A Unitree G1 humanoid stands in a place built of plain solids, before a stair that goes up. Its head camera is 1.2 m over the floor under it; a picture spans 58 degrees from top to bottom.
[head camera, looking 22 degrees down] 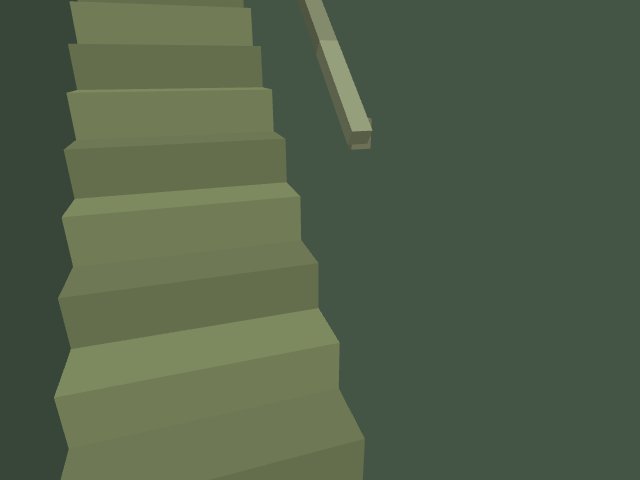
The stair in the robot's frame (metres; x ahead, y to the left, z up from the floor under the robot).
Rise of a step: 0.18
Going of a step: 0.23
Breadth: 0.82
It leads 18 degrees to the left of straight ahead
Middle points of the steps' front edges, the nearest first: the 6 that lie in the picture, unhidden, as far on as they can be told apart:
1.05 0.33 0.37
1.27 0.40 0.55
1.48 0.47 0.73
1.70 0.53 0.92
1.91 0.60 1.10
2.13 0.67 1.28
